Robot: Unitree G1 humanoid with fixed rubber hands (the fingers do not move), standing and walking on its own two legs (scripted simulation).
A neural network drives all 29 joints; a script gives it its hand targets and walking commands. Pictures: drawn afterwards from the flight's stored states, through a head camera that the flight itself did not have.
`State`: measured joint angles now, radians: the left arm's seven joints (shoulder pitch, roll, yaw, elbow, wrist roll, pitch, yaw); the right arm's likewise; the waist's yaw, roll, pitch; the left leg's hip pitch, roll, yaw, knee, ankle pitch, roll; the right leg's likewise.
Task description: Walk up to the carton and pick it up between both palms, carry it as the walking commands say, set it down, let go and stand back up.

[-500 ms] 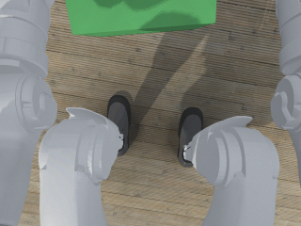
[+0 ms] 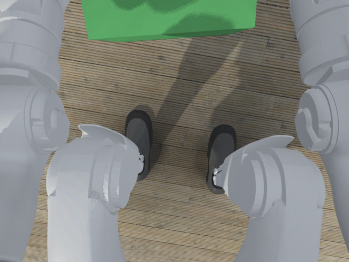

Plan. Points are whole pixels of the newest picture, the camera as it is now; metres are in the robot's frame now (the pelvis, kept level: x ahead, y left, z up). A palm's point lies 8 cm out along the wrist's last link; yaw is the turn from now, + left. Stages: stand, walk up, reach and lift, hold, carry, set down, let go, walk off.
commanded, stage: reach and lift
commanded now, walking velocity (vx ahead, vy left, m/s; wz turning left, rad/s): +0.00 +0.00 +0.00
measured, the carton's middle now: out of the picture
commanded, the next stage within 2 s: none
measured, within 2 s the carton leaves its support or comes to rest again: leaves its support in 0.92 s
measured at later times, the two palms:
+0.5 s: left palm out of the picture +0.56 +0.21 -0.18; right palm out of the picture +0.59 -0.13 -0.19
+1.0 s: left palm out of the picture +0.57 +0.18 -0.17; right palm out of the picture +0.59 -0.16 -0.18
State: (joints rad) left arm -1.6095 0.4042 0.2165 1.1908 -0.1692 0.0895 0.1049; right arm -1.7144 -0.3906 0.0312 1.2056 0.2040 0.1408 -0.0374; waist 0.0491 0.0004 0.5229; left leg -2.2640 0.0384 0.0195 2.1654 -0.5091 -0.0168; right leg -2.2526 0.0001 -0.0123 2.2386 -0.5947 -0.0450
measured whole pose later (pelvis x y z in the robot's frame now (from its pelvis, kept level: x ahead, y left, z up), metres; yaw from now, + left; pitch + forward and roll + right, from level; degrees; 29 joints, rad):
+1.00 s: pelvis +0.00 +0.00 +0.00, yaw -1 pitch +34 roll +2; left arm -1.60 0.36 0.19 1.01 -0.20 0.27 0.13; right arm -1.70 -0.43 -0.03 1.13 0.15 0.24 -0.09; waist 0.05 0.01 0.52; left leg -2.25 0.03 0.01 2.18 -0.51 -0.01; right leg -2.24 0.02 -0.01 2.24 -0.59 -0.04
